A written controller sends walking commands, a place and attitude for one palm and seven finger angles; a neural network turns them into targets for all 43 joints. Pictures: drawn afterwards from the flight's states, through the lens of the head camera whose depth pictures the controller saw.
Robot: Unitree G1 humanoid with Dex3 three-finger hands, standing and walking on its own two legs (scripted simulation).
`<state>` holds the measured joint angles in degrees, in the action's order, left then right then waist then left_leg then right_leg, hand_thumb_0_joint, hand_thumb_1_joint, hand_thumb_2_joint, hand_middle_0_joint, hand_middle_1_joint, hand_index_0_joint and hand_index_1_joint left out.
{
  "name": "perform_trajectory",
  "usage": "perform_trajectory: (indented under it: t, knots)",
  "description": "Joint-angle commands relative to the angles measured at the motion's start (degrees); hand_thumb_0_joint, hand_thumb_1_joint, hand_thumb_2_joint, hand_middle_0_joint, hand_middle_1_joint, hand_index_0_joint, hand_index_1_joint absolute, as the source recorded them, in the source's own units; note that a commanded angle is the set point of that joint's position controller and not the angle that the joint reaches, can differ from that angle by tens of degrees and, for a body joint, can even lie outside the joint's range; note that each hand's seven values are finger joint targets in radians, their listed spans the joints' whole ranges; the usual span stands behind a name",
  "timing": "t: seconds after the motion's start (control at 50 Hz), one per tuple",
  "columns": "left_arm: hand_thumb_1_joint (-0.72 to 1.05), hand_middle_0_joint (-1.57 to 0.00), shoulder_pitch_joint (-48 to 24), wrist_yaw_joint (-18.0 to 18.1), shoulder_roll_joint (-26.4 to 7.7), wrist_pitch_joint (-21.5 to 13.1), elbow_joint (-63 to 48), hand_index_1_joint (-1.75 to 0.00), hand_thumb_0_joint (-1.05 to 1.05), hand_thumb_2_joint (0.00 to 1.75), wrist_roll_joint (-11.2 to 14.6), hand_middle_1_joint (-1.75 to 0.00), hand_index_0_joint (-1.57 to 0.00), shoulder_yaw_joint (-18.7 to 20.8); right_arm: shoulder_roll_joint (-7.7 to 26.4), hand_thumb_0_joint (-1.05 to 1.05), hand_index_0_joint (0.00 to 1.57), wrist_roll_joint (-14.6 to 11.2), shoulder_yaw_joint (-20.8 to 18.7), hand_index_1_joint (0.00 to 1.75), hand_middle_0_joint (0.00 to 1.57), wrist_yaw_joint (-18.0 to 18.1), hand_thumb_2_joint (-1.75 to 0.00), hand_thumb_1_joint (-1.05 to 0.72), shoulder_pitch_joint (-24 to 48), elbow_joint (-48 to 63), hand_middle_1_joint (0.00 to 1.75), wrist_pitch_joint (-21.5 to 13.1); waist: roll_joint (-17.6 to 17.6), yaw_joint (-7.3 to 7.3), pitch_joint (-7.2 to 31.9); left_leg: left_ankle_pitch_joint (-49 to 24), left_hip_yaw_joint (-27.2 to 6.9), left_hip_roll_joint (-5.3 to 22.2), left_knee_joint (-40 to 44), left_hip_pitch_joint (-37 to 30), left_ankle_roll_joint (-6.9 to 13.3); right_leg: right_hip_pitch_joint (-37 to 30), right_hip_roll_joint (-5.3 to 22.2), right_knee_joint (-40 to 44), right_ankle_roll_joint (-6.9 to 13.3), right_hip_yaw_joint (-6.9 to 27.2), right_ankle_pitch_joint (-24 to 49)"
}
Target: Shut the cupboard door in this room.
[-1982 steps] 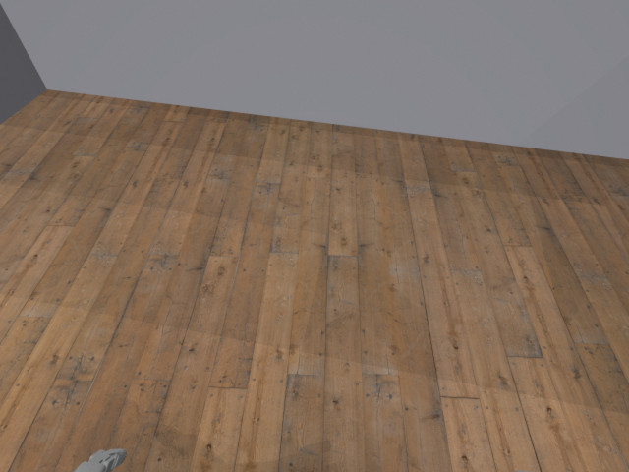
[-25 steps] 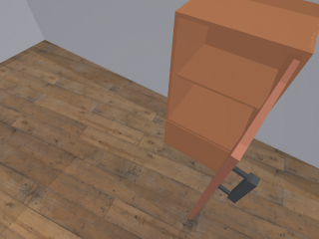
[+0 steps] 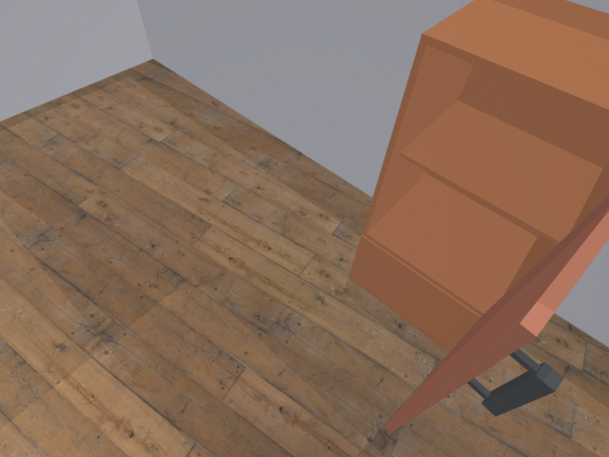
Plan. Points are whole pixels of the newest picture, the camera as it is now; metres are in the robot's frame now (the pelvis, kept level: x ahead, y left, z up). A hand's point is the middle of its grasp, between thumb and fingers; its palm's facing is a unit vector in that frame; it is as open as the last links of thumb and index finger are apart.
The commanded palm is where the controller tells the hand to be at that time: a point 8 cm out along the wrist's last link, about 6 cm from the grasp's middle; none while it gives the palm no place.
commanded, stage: stand and wait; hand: left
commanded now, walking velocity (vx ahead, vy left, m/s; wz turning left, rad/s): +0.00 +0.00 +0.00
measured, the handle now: (503, 379) +0.25 -0.25 -0.04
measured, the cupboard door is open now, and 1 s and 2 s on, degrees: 83 80 72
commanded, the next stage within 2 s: turn or walk to find it in 0.18 s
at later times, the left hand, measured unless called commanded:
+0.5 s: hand out of the picture +0.04 +0.17 -0.18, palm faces +0.12 -0.97 -0.21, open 7.4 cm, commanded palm none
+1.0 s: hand out of the picture -0.04 +0.21 -0.19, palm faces +0.33 -0.91 -0.24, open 7.4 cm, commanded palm none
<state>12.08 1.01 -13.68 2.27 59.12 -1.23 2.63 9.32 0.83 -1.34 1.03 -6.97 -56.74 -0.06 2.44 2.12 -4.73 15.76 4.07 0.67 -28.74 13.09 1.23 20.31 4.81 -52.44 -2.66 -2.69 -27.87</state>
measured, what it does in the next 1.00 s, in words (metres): steps on the spot, turning left: right foot, then left foot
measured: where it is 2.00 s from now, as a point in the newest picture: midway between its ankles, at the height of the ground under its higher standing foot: outside the picture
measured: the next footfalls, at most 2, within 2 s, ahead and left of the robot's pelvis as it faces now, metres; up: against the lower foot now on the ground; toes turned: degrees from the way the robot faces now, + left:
right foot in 0.16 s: +0.04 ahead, -0.14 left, +0.00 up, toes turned -4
left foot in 0.92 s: +0.00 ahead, +0.11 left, +0.00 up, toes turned +21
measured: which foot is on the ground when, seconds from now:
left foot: down 0.00-0.62, up 0.64-0.90, down 0.92-1.00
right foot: up 0.00-0.14, down 0.16-0.92, up 0.94-1.00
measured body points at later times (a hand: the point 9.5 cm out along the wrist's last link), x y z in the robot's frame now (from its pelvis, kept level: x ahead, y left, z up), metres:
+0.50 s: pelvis +0.01 -0.03 +0.00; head +0.04 -0.02 +0.44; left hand +0.03 +0.22 -0.16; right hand +0.01 -0.26 -0.16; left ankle -0.01 +0.11 -0.74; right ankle +0.00 -0.14 -0.74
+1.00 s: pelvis -0.01 -0.01 -0.01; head +0.04 +0.03 +0.43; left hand -0.05 +0.26 -0.17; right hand +0.19 -0.22 -0.14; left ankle -0.04 +0.10 -0.74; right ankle -0.01 -0.14 -0.70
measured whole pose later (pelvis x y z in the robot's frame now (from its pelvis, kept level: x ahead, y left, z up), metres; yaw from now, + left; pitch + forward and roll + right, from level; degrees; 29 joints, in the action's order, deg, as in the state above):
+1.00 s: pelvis -0.01 -0.01 -0.01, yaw +17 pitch +1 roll +0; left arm 12.5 0.8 -15.0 3.2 55.4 -1.6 3.8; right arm 12.9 0.8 -3.2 -0.5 -5.7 -52.7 1.5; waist 3.5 1.8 -6.1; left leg 18.5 4.1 0.9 -35.5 17.7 1.3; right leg 21.7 7.5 -54.3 -3.5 -7.9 -31.4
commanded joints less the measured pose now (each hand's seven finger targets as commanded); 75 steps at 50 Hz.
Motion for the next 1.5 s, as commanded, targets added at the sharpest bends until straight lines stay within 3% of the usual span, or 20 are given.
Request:
perform_trajectory:
  t: [0.0, 0.1, 0.2, 0.52, 0.56, 0.6, 0.62, 0.66, 0.86, 0.88, 0.9, 0.92, 1.02, 1.22, 1.28, 1.3, 1.32, 1.34, 1.4, 1.48]
  knots:
    - [0.9, -0.2, 2.4, 0.1, -1.1, -1.2, -1.5, -0.3, 0.0, 0.9, 0.3, -0.3, -0.2, -0.6, 10.0, 0.0, 0.2, 0.1, -2.2, 0.3, 0.2, 1.0, -0.9, -0.9, -4.0, -0.1, 0.3, -0.7, -10.1, -2.02, 5.9, -28.9, -9.5, 13.5, 10.8, -8.4, 7.1, 1.2, 0.2, 5.7, -0.3, 0.6, 1.6]
    - [0.9, -0.2, 7.1, 0.4, -1.1, -2.4, 1.0, -0.3, 0.0, 0.9, 0.2, -0.3, -0.2, -0.9, 8.8, 0.0, 0.2, -0.4, -2.5, 0.3, 0.2, 0.7, -0.9, -0.9, -4.4, -1.9, 0.3, -0.7, -7.4, -0.32, 7.4, -21.8, -7.5, 10.1, 5.9, -5.8, 3.1, -11.0, -0.6, 29.3, -0.1, -1.6, 17.1]
    - [0.9, -0.2, 1.9, 0.5, -6.4, -3.3, 0.5, -0.3, 0.0, 0.9, 0.3, -0.3, -0.2, -0.2, 4.8, 0.0, 0.2, -0.2, -1.3, 0.3, 0.2, 0.0, -0.9, -0.9, -6.4, -2.9, 0.3, 0.6, 12.3, -2.6, -0.2, 1.9, -2.1, 1.9, 1.4, -1.5, -2.9, -3.8, 10.5, 37.9, 6.9, 10.1, 15.7]
    - [0.9, -0.2, 2.1, 0.4, -2.0, -1.8, -4.3, -0.3, 0.0, 0.9, 0.8, -0.3, -0.2, 1.7, 10.2, 0.0, 0.2, 0.3, -3.2, 0.3, 0.2, 0.7, -0.9, -0.9, -9.0, -0.2, 0.3, 0.0, -12.7, -1.37, 6.6, -24.0, -20.9, 11.4, 6.6, 1.6, 5.7, -7.1, -1.0, 18.6, 1.4, -2.8, 7.7]
    - [0.9, -0.2, 4.3, 0.4, -3.0, -2.1, -4.2, -0.3, 0.0, 0.9, 0.7, -0.3, -0.2, 2.1, 9.8, 0.0, 0.2, 0.2, -3.3, 0.3, 0.2, 0.6, -0.9, -0.9, -7.0, 1.5, 0.3, 0.2, -8.7, -0.02, 7.6, -20.3, -17.6, 8.5, 2.7, 6.5, 3.4, -14.0, 1.1, 25.4, 2.1, -1.2, 15.1]
    - [0.9, -0.2, 6.6, 0.8, -8.9, -2.5, -4.3, -0.3, 0.0, 0.9, -0.2, -0.3, -0.2, 3.6, 5.7, 0.0, 0.2, 0.0, -2.9, 0.3, 0.2, 0.1, -0.9, -0.9, -5.7, 3.8, 0.3, 0.7, 12.4, 1.24, 7.1, 4.9, -3.5, -1.0, -14.4, 19.1, -2.8, -21.4, 19.5, 34.5, 9.9, 12.1, 24.2]
    - [0.9, -0.2, 7.2, 0.9, -8.9, -2.6, -4.6, -0.3, 0.0, 0.9, -0.1, -0.3, -0.2, 3.5, 7.1, 0.0, 0.2, 0.3, -3.4, 0.3, 0.2, 0.0, -0.9, -0.9, -2.8, 4.4, 0.3, 1.2, 11.1, 2.36, 5.2, 16.7, -5.0, 0.6, -25.8, 19.6, -3.1, -16.3, 24.2, 35.7, 13.6, 13.4, 30.6]
    - [0.9, -0.2, 2.2, 1.0, -7.6, -2.3, -5.9, -0.3, 0.0, 0.9, -0.5, -0.3, -0.2, 2.9, 5.5, 0.0, 0.2, -0.1, -3.4, 0.3, 0.2, -0.6, -0.9, -0.9, -2.3, 4.0, 0.3, 1.9, 2.8, -0.58, 2.7, 14.5, -5.1, 2.3, -33.5, 18.2, -3.5, -11.7, 20.5, 33.0, 13.3, 5.1, 34.3]
    - [0.9, -0.2, 2.6, 0.3, -11.2, -2.2, -6.6, -0.3, 0.0, 0.9, -0.3, -0.3, -0.2, 3.4, 7.6, 0.0, 0.2, 0.0, -2.8, 0.3, 0.2, -2.2, -0.9, -0.9, -2.1, 6.3, 0.3, 1.1, 7.1, -2.23, 8.3, -3.3, 3.0, 0.4, 1.2, -0.6, -3.3, -11.9, 14.4, 20.2, 5.1, -7.5, 36.0]
    - [0.9, -0.2, 2.9, 0.0, -9.9, -1.9, -7.4, -0.3, 0.0, 0.9, 0.1, -0.3, -0.2, 3.4, 11.5, 0.0, 0.2, 0.3, -3.6, 0.3, 0.2, -2.0, -0.9, -0.9, -4.5, 6.1, 0.3, 0.6, -1.4, -3.75, 10.8, -13.9, -3.3, 5.3, 5.4, -9.5, -1.1, -4.6, 11.6, 11.8, 2.2, -8.8, 28.3]
    - [0.9, -0.2, 3.0, -0.5, -6.0, -1.7, -9.6, -0.3, 0.0, 0.9, 0.5, -0.3, -0.2, 2.5, 17.6, 0.0, 0.2, 0.6, -5.1, 0.3, 0.2, -1.7, -0.9, -0.9, -7.1, 6.5, 0.3, 0.4, -18.0, -5.04, 11.3, -33.3, -23.0, 19.9, 7.2, -16.8, 7.0, 10.1, 3.4, -0.4, -2.0, -10.1, -2.0]
    - [0.9, -0.2, -1.5, -0.1, -5.1, -1.3, -11.4, -0.3, 0.0, 0.9, -0.1, -0.3, -0.2, 1.5, 19.5, 0.0, 0.2, 0.1, -5.4, 0.3, 0.2, -1.1, -0.9, -0.9, -10.5, 5.2, 0.3, 0.8, -16.6, -6.96, 10.4, -38.8, -25.3, 24.6, 8.5, -13.4, 11.9, 12.0, 1.9, -8.1, -1.4, -4.0, -11.7]
    - [0.9, -0.2, -0.6, -0.6, -5.2, -0.4, -8.2, -0.3, 0.0, 0.9, 0.1, -0.3, -0.2, 2.1, 13.7, 0.0, 0.2, 0.3, -3.6, 0.3, 0.2, 0.1, -0.9, -0.9, -2.0, 6.6, 0.3, 0.4, -11.1, -2.25, 6.1, -22.0, -15.1, 13.4, 9.7, -5.1, 7.4, 11.3, 1.1, -13.2, -1.6, 1.4, 3.5]
    - [0.9, -0.2, -2.2, -0.4, -3.3, -0.9, -10.1, -0.3, 0.0, 0.9, 0.8, -0.3, -0.2, 1.3, 14.3, 0.0, 0.2, 0.7, -4.8, 0.3, 0.2, -0.3, -0.9, -0.9, -4.8, 6.4, 0.3, 1.1, -13.1, -3.49, 7.9, -25.1, -19.3, 11.7, 6.8, -3.6, 7.9, 1.5, -3.0, 8.8, -1.4, -0.5, 2.7]
    - [0.9, -0.2, 3.7, -0.2, -4.3, -2.0, -8.8, -0.3, 0.0, 0.9, 1.0, -0.3, -0.2, 1.6, 13.7, 0.0, 0.2, 0.2, -4.9, 0.3, 0.2, -0.5, -0.9, -0.9, -3.2, 6.9, 0.3, 1.3, -10.6, -0.27, 9.9, -22.2, -19.0, 8.9, 0.9, 1.7, 4.8, -10.9, -3.4, 26.7, -1.0, -1.4, 15.0]
    - [0.9, -0.2, 5.8, 0.1, -7.0, -2.7, -8.5, -0.3, 0.0, 0.9, 0.5, -0.3, -0.2, 2.0, 11.2, 0.0, 0.2, -0.3, -4.7, 0.3, 0.2, -0.9, -0.9, -0.9, -4.2, 7.1, 0.3, 1.1, -3.4, 0.33, 11.3, -12.1, -16.0, 5.0, -4.5, 7.5, 1.4, -18.5, 2.1, 33.4, 0.0, 3.2, 20.3]
    - [0.9, -0.2, 6.4, 0.7, -12.4, -3.2, -8.6, -0.3, 0.0, 0.9, -0.4, -0.3, -0.2, 3.1, 6.9, 0.0, 0.2, -0.5, -4.0, 0.3, 0.2, -1.3, -0.9, -0.9, -5.0, 8.4, 0.3, 1.0, 14.4, 0.44, 10.3, 10.7, -6.6, -3.6, -16.7, 19.8, -3.1, -24.0, 17.8, 34.9, 5.7, 18.7, 28.5]
    - [0.9, -0.2, 6.0, 0.8, -12.8, -3.0, -9.1, -0.3, 0.0, 0.9, 0.2, -0.3, -0.2, 3.4, 9.3, 0.0, 0.2, 0.0, -4.5, 0.3, 0.2, -0.9, -0.9, -0.9, -3.6, 8.7, 0.3, 2.0, 16.7, 1.22, 8.8, 20.0, -8.4, -2.8, -28.0, 18.3, -3.4, -15.0, 23.8, 35.6, 10.0, 20.9, 33.1]
    - [0.9, -0.2, -2.7, 0.8, -7.2, -3.0, -11.5, -0.3, 0.0, 0.9, 0.2, -0.3, -0.2, 2.2, 8.5, 0.0, 0.2, 0.4, -4.8, 0.3, 0.2, -1.9, -0.9, -0.9, -5.7, 4.5, 0.3, 3.1, 5.0, -3.33, 3.3, 7.7, -9.0, -0.1, -42.4, 19.0, -4.0, -9.2, 14.0, 34.4, 8.7, 8.5, 26.4]
    - [0.9, -0.2, 0.4, 0.9, -5.8, -3.7, -10.8, -0.3, 0.0, 0.9, 0.2, -0.3, -0.2, 2.1, 8.2, 0.0, 0.2, 0.4, -4.3, 0.3, 0.2, -2.2, -0.9, -0.9, -6.0, 3.5, 0.3, 3.3, 7.7, -2.36, 4.7, 3.4, -6.8, 0.8, -41.0, 18.9, -5.8, -13.4, 12.3, 34.2, 7.8, 3.2, 32.4]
